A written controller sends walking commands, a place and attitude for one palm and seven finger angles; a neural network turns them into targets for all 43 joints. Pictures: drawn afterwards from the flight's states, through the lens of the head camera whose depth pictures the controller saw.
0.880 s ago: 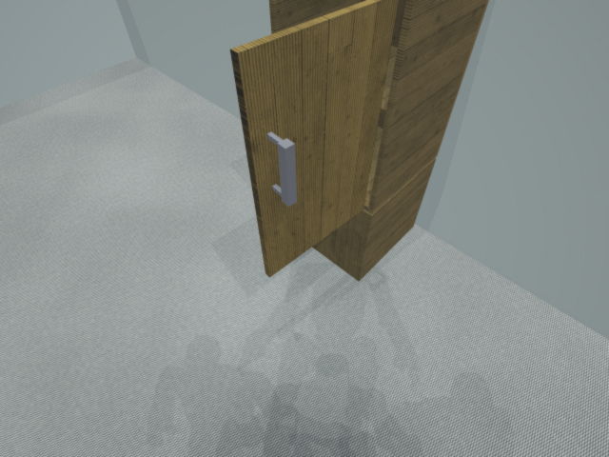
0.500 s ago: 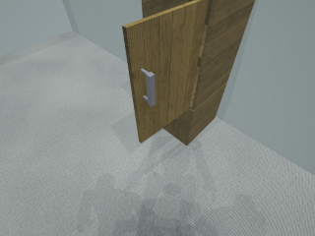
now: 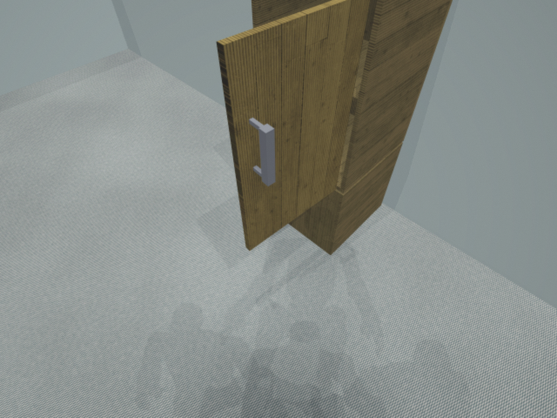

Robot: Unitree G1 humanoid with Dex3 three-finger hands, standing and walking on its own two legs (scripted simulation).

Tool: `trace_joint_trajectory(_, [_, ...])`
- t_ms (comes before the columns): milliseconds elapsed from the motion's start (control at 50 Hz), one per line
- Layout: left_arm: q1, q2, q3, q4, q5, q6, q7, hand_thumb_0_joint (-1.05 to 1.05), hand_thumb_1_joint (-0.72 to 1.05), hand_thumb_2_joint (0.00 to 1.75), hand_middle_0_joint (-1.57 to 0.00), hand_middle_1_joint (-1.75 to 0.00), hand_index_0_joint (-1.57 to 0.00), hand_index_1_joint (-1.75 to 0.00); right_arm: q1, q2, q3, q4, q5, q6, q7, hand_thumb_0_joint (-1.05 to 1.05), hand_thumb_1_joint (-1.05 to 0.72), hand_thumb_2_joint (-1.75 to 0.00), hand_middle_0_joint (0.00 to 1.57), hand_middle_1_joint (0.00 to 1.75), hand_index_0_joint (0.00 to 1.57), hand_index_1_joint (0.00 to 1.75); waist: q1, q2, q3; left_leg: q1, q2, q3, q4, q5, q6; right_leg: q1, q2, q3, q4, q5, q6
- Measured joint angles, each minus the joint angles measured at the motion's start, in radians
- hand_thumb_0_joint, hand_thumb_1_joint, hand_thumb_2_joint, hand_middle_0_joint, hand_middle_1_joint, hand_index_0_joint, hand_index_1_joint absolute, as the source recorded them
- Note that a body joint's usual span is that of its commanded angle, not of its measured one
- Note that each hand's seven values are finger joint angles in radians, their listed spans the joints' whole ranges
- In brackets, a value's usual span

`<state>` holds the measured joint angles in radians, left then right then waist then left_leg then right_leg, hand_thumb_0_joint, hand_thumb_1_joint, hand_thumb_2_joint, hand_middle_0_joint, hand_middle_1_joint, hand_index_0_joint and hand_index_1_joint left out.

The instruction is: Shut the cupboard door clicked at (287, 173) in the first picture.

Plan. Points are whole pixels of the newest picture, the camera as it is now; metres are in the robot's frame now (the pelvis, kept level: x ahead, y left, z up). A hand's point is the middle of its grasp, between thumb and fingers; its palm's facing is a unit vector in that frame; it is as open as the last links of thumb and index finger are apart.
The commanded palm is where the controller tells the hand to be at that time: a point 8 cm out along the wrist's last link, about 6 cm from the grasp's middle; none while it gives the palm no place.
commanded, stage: walk around to get in front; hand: left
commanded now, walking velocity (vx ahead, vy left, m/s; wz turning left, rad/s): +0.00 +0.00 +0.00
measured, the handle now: (261, 152) +0.61 +0.07 +0.01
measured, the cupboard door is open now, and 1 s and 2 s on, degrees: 85 85 85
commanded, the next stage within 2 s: none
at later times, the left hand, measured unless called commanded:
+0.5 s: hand out of the picture +0.06 +0.20 -0.19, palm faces -0.14 -0.96 -0.24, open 7.4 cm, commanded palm none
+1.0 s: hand out of the picture +0.12 +0.16 -0.19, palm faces -0.38 -0.89 -0.24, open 7.4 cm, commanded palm none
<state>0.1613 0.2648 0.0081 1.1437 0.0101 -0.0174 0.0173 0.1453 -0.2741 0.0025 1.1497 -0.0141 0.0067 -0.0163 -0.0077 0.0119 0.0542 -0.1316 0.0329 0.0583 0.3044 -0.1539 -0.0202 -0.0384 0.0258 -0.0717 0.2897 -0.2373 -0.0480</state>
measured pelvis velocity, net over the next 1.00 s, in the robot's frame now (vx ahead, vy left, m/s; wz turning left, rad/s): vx -0.02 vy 0.00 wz -0.46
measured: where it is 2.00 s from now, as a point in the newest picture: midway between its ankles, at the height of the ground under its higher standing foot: outside the picture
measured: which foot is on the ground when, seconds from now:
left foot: down 0.00-0.62, up 0.64-0.94, down 0.96-1.00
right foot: down 0.00-0.96, up 0.98-1.00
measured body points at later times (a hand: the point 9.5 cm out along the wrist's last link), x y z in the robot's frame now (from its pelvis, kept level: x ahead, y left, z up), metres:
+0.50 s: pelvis -0.02 +0.01 -0.02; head +0.03 -0.01 +0.43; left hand +0.07 +0.25 -0.17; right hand -0.02 -0.25 -0.17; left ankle +0.01 +0.13 -0.75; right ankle -0.06 -0.08 -0.73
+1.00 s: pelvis -0.02 +0.00 -0.02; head +0.04 -0.02 +0.42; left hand +0.14 +0.21 -0.17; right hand -0.02 -0.29 -0.15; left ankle +0.02 +0.13 -0.75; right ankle -0.07 -0.11 -0.73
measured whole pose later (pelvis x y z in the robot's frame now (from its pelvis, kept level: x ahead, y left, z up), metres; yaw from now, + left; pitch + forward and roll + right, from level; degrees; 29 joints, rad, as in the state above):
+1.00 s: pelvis -0.02 +0.00 -0.02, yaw -26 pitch +3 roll +0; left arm 0.19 0.24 0.09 0.94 0.02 0.07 0.00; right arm 0.09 -0.21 -0.04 0.89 -0.01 0.01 -0.04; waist 0.02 -0.03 0.09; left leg -0.28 0.05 0.02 0.55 -0.33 -0.02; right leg -0.42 0.08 0.12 0.75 -0.43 0.00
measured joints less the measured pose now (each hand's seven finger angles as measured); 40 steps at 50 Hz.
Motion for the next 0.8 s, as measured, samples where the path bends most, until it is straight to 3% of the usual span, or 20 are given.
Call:
trace_joint_trajectory(160, [0.000, -0.002, 0.007, -0.011, 0.000, 0.009, 0.006, 0.01, 0.91, 0.90, -0.20, -0.30, -0.20, -0.29, -0.007, 0.001, -0.003, -0.009, -0.002, 0.004, -0.007, 0.00, -0.91, -0.90, 0.20, 0.30, 0.20, 0.30, 0.007, 0.004, -0.002, -0.009, 0.008, 0.014, 0.017, -0.010, -0.003, -0.015, 0.005, 0.015, 0.016, -0.004, -0.001])
trace_joint_trajectory(440, [0.034, -0.052, 0.046, -0.112, 0.012, 0.075, -0.013, 0.01, 0.91, 0.90, -0.20, -0.30, -0.20, -0.29, 0.033, 0.067, -0.041, -0.110, -0.003, 0.035, -0.022, 0.00, -0.91, -0.90, 0.20, 0.30, 0.20, 0.30, 0.007, -0.019, 0.034, -0.112, 0.059, 0.121, 0.232, -0.127, 0.002, -0.181, 0.036, 0.123, 0.266, -0.091, 0.001])
trace_joint_trajectory(540, [-0.002, -0.056, 0.063, -0.154, 0.015, 0.096, -0.029, 0.01, 0.91, 0.90, -0.20, -0.30, -0.20, -0.29, 0.049, 0.066, -0.044, -0.132, -0.016, 0.017, -0.022, 0.00, -0.91, -0.90, 0.20, 0.30, 0.20, 0.30, 0.011, -0.013, 0.066, -0.119, 0.079, 0.173, 0.242, -0.125, 0.006, -0.322, -0.002, 0.069, 0.579, -0.258, 0.031])
trace_joint_trajectory(580, [-0.011, -0.061, 0.067, -0.174, 0.016, 0.091, -0.035, 0.01, 0.91, 0.90, -0.20, -0.30, -0.20, -0.29, 0.054, 0.059, -0.046, -0.134, -0.020, 0.020, -0.018, 0.00, -0.91, -0.90, 0.20, 0.30, 0.20, 0.30, 0.012, 0.009, 0.071, -0.123, 0.101, 0.181, 0.252, -0.125, -0.006, -0.320, -0.022, 0.039, 0.558, -0.259, 0.036])
trace_joint_trajectory(620, [-0.005, -0.057, 0.069, -0.197, 0.017, 0.077, -0.039, 0.01, 0.91, 0.90, -0.20, -0.30, -0.20, -0.29, 0.060, 0.052, -0.048, -0.138, -0.017, 0.030, -0.013, 0.00, -0.91, -0.90, 0.21, 0.30, 0.20, 0.30, 0.017, 0.023, 0.064, -0.147, 0.129, 0.187, 0.303, -0.147, -0.023, -0.279, -0.037, 0.023, 0.427, -0.158, 0.037])
trace_joint_trajectory(640, [0.005, -0.045, 0.071, -0.210, 0.020, 0.064, -0.038, 0.01, 0.91, 0.90, -0.20, -0.30, -0.20, -0.29, 0.062, 0.055, -0.050, -0.144, -0.012, 0.038, -0.010, 0.00, -0.91, -0.90, 0.21, 0.30, 0.20, 0.30, 0.020, 0.004, 0.052, -0.181, 0.122, 0.183, 0.371, -0.207, -0.031, -0.272, -0.051, 0.050, 0.361, -0.082, 0.017])
trace_joint_trajectory(680, [0.002, -0.049, 0.071, -0.209, 0.021, 0.052, -0.025, 0.01, 0.91, 0.90, -0.20, -0.30, -0.20, -0.29, 0.036, 0.040, -0.059, -0.149, -0.004, 0.058, -0.005, 0.00, -0.91, -0.90, 0.20, 0.30, 0.20, 0.30, 0.020, 0.022, 0.069, -0.258, 0.103, 0.081, 0.571, -0.327, -0.032, -0.294, -0.027, 0.058, 0.399, -0.102, 0.003])
trace_joint_trajectory(720, [0.009, -0.057, 0.068, -0.206, 0.022, 0.054, -0.015, 0.00, 0.91, 0.90, -0.20, -0.30, -0.20, -0.29, 0.005, 0.028, -0.066, -0.158, -0.001, 0.066, -0.005, 0.00, -0.91, -0.90, 0.20, 0.30, 0.20, 0.30, 0.018, 0.033, 0.078, -0.317, 0.070, 0.011, 0.725, -0.330, -0.034, -0.292, -0.007, 0.075, 0.381, -0.113, 0.003])
trace_joint_trajectory(760, [0.021, -0.059, 0.067, -0.201, 0.024, 0.056, -0.006, 0.00, 0.91, 0.90, -0.20, -0.30, -0.20, -0.29, -0.021, 0.027, -0.067, -0.175, 0.001, 0.060, -0.006, 0.00, -0.91, -0.90, 0.20, 0.30, 0.20, 0.30, 0.018, 0.022, 0.079, -0.340, 0.044, -0.011, 0.768, -0.312, -0.038, -0.286, 0.004, 0.105, 0.335, -0.086, 0.006])
trace_joint_trajectory(800, [0.033, -0.059, 0.067, -0.196, 0.024, 0.057, -0.003, 0.01, 0.91, 0.90, -0.20, -0.30, -0.20, -0.29, -0.039, 0.032, -0.065, -0.195, 0.005, 0.050, -0.009, 0.00, -0.91, -0.90, 0.20, 0.30, 0.20, 0.30, 0.020, 0.004, 0.074, -0.329, 0.023, -0.017, 0.722, -0.308, -0.042, -0.279, 0.010, 0.137, 0.291, -0.054, 0.006])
